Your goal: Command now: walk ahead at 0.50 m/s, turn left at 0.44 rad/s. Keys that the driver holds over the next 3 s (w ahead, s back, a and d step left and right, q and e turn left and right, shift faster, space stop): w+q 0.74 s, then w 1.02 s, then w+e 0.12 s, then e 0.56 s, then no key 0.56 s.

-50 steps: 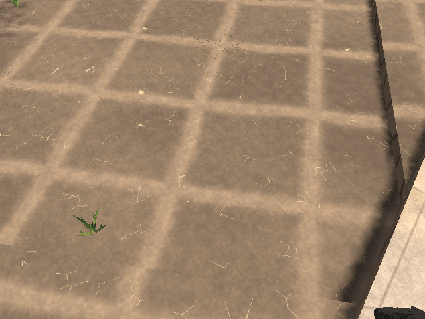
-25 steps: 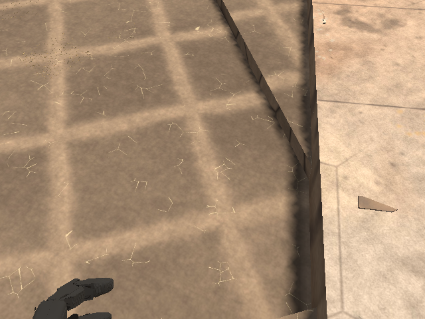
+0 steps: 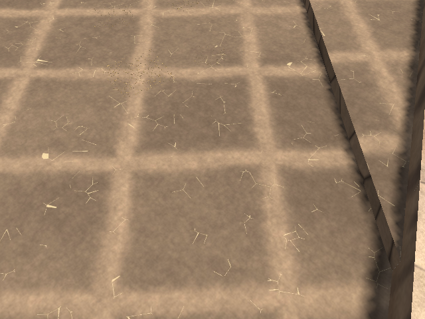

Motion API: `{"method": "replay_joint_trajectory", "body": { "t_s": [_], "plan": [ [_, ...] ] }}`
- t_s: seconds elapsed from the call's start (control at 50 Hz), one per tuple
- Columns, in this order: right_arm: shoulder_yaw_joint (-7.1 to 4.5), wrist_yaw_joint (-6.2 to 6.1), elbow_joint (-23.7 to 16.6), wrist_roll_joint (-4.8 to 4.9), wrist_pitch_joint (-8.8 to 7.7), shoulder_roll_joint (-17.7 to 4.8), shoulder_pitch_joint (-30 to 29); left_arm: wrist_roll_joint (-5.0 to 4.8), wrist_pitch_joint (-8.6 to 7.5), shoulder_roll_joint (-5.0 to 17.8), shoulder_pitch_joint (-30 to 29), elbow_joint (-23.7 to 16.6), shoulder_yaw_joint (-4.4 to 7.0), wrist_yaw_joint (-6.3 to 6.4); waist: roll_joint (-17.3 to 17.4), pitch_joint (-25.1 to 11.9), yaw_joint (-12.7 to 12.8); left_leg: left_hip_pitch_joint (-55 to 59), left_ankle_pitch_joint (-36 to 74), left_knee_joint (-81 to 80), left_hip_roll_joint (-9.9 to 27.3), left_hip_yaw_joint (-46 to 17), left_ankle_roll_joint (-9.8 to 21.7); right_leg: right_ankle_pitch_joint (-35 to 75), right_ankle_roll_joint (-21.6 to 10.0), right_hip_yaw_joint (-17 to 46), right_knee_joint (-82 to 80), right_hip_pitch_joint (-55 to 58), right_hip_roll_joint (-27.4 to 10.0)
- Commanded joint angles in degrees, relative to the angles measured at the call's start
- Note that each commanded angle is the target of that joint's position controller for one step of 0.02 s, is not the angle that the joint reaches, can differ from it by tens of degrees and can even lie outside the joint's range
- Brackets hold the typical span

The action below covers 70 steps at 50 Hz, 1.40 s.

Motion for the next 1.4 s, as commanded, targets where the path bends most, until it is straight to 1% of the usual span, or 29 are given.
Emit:
{"method": "replay_joint_trajectory", "body": {
  "t_s": [0.02,0.1,0.14,0.16,0.18,0.2,0.22,0.24,0.28,0.32,0.38,0.42,0.5,0.58,0.6,0.62,0.64,0.66,0.7,0.74,1.0,1.04,1.08,1.1,1.12,1.14,1.16,1.22,1.4],
  "plan": [
    [-0.05,1.76,-8.37,0.58,-0.72,-2.84,-11.43,-0.68,0.61,7.73,2.86,-2.43,2.12,1.25,-4.57,7.42,3.16,-14.57,1.65,-9.13,2.46,-0.74,0.14,23.23,-7.73,7.69,-0.50,7.88,-18.95],
    [-0.72,2.32,-7.45,0.36,0.08,-3.35,-6.20,-1.34,1.07,10.73,0.95,-2.66,2.43,0.90,-5.56,3.09,0.32,10.45,-2.63,-12.85,-4.28,8.15,0.79,34.29,-5.22,3.46,10.23,-1.89,-17.81],
    [-3.63,0.51,-2.96,-0.47,0.17,-8.44,9.51,-1.61,0.84,10.70,-0.19,-2.32,1.94,0.35,-4.33,-4.48,-8.61,32.21,1.32,-16.39,-8.27,12.08,4.64,43.23,-1.34,-0.98,34.14,-8.21,-14.90],
    [-4.62,-0.47,-1.21,-0.41,0.35,-13.15,15.60,-0.39,0.15,7.27,1.54,-2.24,1.08,0.22,3.01,-7.25,-11.32,49.11,16.80,-11.07,-1.80,2.73,9.09,10.55,2.41,0.29,58.57,-25.85,-9.86],
    [-3.65,-0.20,-2.57,-1.75,-0.58,-17.47,14.85,1.09,-1.61,0.76,11.25,-3.40,-1.50,-0.83,17.27,-19.56,-4.37,67.88,40.35,0.55,10.35,-19.10,19.42,-23.88,5.12,8.44,82.86,-44.70,-4.05],
    [-3.58,0.50,-3.88,-0.38,-0.04,-15.25,19.68,0.02,-3.01,6.91,10.25,-4.25,-1.16,-1.34,8.72,-33.29,-10.07,72.37,28.75,-5.11,13.82,-27.35,23.98,-20.94,4.43,16.90,82.59,-45.57,-5.43],
    [-4.02,0.17,-0.46,0.35,0.66,-15.17,23.66,-2.68,-3.34,7.49,0.86,-8.91,-1.36,-1.40,7.40,-29.36,-11.50,70.18,-2.92,-17.61,14.15,-33.73,24.04,-13.92,4.62,16.35,76.62,-53.17,-4.30],
    [-3.52,-0.46,-0.91,1.01,0.66,-13.04,16.82,-2.75,-2.66,6.54,-6.65,-9.97,-1.92,0.03,-0.77,-17.06,-9.55,59.77,-15.04,-21.61,11.88,-32.41,19.95,-7.93,4.24,13.84,71.40,-57.99,-6.46],
    [-1.68,-1.09,-5.19,-0.39,-0.18,-9.68,5.69,0.02,-0.74,7.34,-7.32,-10.17,-1.85,1.57,-4.75,-7.93,-4.01,38.09,-6.90,-22.97,10.81,-28.18,18.68,-3.14,4.17,14.68,66.02,-50.38,-8.55],
    [-1.76,-0.71,-6.89,-1.14,-1.05,-9.95,1.79,0.78,0.37,8.03,-4.30,-9.70,-1.21,1.37,-3.99,-3.39,-0.09,25.02,-2.24,-24.04,7.47,-21.56,16.97,1.52,3.29,15.33,54.54,-44.12,-10.37],
    [-1.49,-3.08,-6.42,-0.24,-0.98,-8.66,2.55,2.44,-0.38,5.14,-12.90,-12.69,-2.17,0.92,-2.35,0.21,-1.93,16.27,5.90,-25.46,-0.65,-9.60,12.74,19.12,4.76,12.39,30.01,-36.82,-7.97],
    [-1.82,-4.12,-4.95,0.06,-0.35,-9.25,5.24,1.91,-0.94,3.17,-15.46,-12.52,-2.65,0.12,1.29,-2.50,-3.71,15.71,6.01,-24.67,-3.65,-6.30,10.58,31.58,5.26,9.96,16.99,-27.11,-3.23],
    [-2.07,-4.17,-2.88,1.19,0.26,-8.20,10.74,0.05,-0.76,5.52,-21.25,-14.45,-1.64,-0.64,2.38,-1.17,-6.00,24.45,-3.83,-22.41,-0.45,-13.69,9.19,31.03,4.10,12.24,5.78,-25.67,-0.61],
    [-1.85,-3.90,-5.21,0.35,0.42,-6.21,7.54,1.04,-1.88,9.52,-9.21,-12.10,0.85,-0.91,3.30,-7.48,1.31,26.95,0.74,-7.52,-3.12,-15.15,5.20,24.99,-2.06,13.97,3.61,-8.12,-3.46],
    [-0.65,-3.64,-6.73,-0.89,0.21,-2.84,9.19,1.69,-1.85,12.93,0.03,-11.28,1.69,-0.69,-4.35,-16.03,3.79,17.35,-13.01,9.20,-7.79,-10.44,2.91,25.32,-6.12,23.87,5.99,9.46,-13.48],
    [0.49,-3.24,-7.16,0.96,-0.23,-0.35,18.89,1.42,-1.46,16.09,4.45,-8.70,2.55,-1.41,-25.23,-24.09,0.21,-0.66,-43.93,28.23,-13.84,-6.78,-0.02,11.53,-16.70,52.33,-0.91,25.12,-27.03],
    [-0.68,-3.30,-5.79,1.65,0.05,-6.61,16.84,0.30,-1.17,10.95,3.26,-9.87,1.64,-1.35,-17.08,-18.77,1.88,-8.29,-40.76,34.80,-8.67,-6.90,-0.70,-6.45,-15.06,56.02,-4.66,21.81,-26.55],
    [-1.62,-3.35,-7.36,1.07,0.57,-9.58,8.74,0.31,-0.76,8.10,0.15,-10.33,0.81,-0.91,-11.34,-10.18,3.54,-9.88,-34.29,35.22,-6.69,-4.47,-0.95,-7.01,-12.10,46.62,-6.17,13.11,-23.52],
    [-1.87,-3.33,-9.34,-0.37,1.25,-8.35,3.52,1.05,-0.08,6.37,-5.71,-9.70,-0.06,-0.94,-6.59,-1.46,0.44,-5.39,-27.64,29.89,-2.60,-1.93,-1.16,6.21,-10.53,34.01,-8.89,-2.80,-18.99],
    [-1.86,-2.89,-9.00,0.57,1.86,-6.18,5.82,1.10,-0.47,5.41,-8.08,-8.77,-0.37,-1.09,-9.86,-0.21,-2.48,0.37,-26.26,26.28,-0.55,-1.08,-1.12,11.37,-9.32,25.97,-11.97,-9.75,-16.08],
    [0.38,-0.57,-12.43,0.20,-0.18,-3.11,-10.60,-1.54,0.74,12.31,-0.36,0.56,0.92,-1.60,-8.33,1.68,1.56,6.40,-12.83,-8.61,-2.18,5.97,-0.73,23.03,-9.23,12.02,-12.38,-3.35,-16.99],
    [0.05,-0.43,-12.41,0.08,-0.36,-3.95,-9.33,-2.04,1.46,13.24,-0.41,1.66,1.08,-1.54,-9.53,1.56,-0.12,10.42,-16.39,-12.19,-3.61,7.63,0.99,27.11,-8.29,12.05,-9.11,-1.74,-18.10],
    [-2.17,-1.01,-8.33,-0.53,-0.31,-7.82,3.03,-1.92,1.74,11.73,-0.65,2.42,0.23,-1.36,-7.99,-5.17,-6.51,30.01,-14.59,-15.75,-6.40,9.28,3.92,41.62,-5.45,7.29,5.96,-5.56,-14.04],
    [-3.69,-1.79,-6.57,-1.03,-0.08,-12.68,13.96,-0.28,1.45,8.71,-1.49,0.85,-1.20,-1.22,-0.68,-13.45,-11.05,46.80,-10.90,-14.37,4.52,-4.01,7.87,29.48,-2.37,4.13,24.70,-17.09,-10.98],
    [-4.22,-1.78,-6.18,-1.21,-0.06,-17.45,15.28,0.01,0.16,3.26,2.74,-0.89,-2.99,-1.46,13.68,-18.17,-7.78,59.85,-19.97,-22.22,16.45,-30.95,17.04,-5.86,0.60,7.22,42.88,-38.28,-1.51],
    [-2.97,-1.55,-6.15,-0.76,-0.43,-12.53,15.58,-1.28,-0.76,9.06,-0.07,-0.12,-1.61,-1.76,7.38,-17.52,-9.86,58.64,-23.92,-24.86,16.32,-33.44,16.84,-7.81,0.14,14.42,49.89,-44.33,-3.84],
    [-2.03,-1.52,-6.25,-0.65,-0.77,-10.21,12.22,-2.27,-1.17,10.67,-3.89,-1.58,-1.13,-1.99,5.75,-10.81,-8.96,53.13,-20.32,-24.98,14.24,-24.98,14.70,-3.01,-0.70,13.83,50.63,-47.35,-6.36],
    [-0.61,-1.20,-6.85,-1.21,-1.30,-5.56,4.39,-0.54,-0.33,9.17,-6.25,-1.41,-1.02,-1.56,1.96,-3.58,-3.97,36.80,-7.86,-29.55,8.25,-11.96,12.06,7.70,-0.14,13.47,42.48,-39.80,-10.78],
    [-1.60,-2.64,-2.25,-0.46,-2.00,-8.90,8.30,-0.25,1.10,4.40,-17.61,-4.25,-2.77,-2.50,0.14,1.73,-5.21,31.85,-3.89,-35.25,4.79,1.08,9.98,28.95,1.91,11.11,15.28,-35.87,-8.22]
  ]
}}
